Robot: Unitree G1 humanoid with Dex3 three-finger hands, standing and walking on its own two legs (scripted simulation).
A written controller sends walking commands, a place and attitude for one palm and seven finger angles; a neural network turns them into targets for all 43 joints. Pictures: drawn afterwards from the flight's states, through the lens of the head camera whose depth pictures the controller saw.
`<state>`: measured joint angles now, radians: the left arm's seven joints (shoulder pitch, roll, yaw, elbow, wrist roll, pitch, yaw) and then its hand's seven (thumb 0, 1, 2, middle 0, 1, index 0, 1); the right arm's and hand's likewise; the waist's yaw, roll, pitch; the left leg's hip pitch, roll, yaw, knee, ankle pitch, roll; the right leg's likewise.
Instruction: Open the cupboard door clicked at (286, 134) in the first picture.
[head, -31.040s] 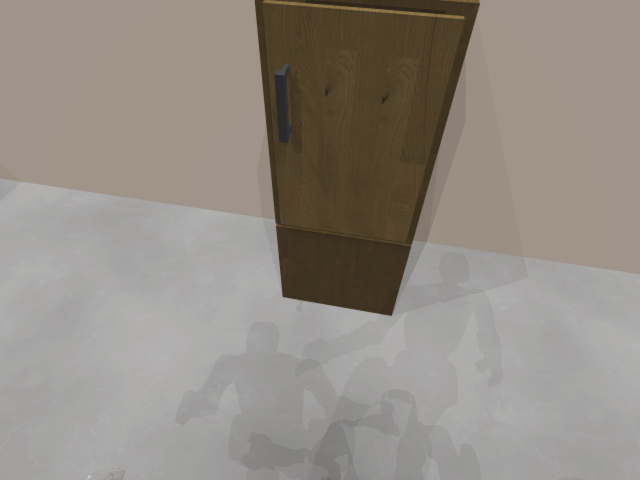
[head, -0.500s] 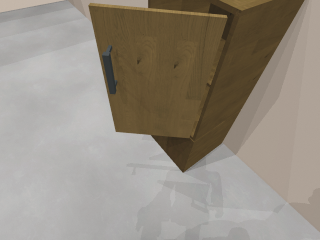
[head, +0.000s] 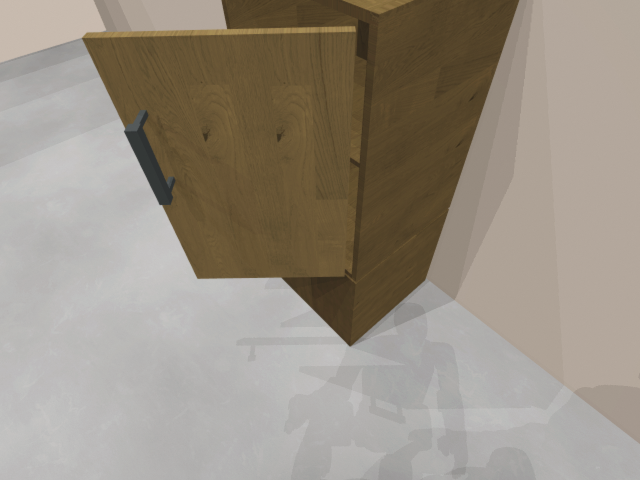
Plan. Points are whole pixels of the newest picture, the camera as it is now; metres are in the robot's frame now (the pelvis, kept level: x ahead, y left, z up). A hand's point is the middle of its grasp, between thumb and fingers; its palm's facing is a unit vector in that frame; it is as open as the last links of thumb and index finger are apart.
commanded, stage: come to a stop and stand still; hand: left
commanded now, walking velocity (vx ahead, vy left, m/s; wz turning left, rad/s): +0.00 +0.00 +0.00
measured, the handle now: (154, 159) +0.59 +0.30 +0.06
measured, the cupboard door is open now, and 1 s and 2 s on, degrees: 49 49 49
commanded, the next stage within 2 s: look again from close up in 0.32 s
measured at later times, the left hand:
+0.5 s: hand out of the picture -0.03 +0.14 -0.17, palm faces +0.03 -0.98 -0.17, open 7.4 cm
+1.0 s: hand out of the picture +0.00 +0.20 -0.17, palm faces -0.01 -0.98 -0.21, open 7.4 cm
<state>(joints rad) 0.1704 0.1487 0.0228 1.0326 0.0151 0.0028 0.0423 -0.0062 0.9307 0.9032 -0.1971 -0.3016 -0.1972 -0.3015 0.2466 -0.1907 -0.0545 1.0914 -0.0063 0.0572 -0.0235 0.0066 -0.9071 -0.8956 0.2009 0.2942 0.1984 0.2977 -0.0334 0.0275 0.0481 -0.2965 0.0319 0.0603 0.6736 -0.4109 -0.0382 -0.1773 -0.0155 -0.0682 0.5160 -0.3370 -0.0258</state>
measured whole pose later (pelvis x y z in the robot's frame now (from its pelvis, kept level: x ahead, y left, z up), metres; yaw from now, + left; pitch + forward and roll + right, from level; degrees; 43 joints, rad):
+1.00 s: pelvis -0.02 +0.02 +0.00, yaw -2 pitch -1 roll +0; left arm 0.29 0.18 -0.01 1.07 0.01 -0.01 0.04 0.00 0.91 0.90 -0.19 -0.30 -0.19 -0.30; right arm 0.29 -0.15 0.01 1.10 -0.01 -0.02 -0.02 0.01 -0.92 -0.90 0.20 0.29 0.20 0.30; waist 0.00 -0.01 0.02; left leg -0.21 0.00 0.07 0.49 -0.27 0.02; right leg -0.18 -0.02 -0.03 0.49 -0.30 0.00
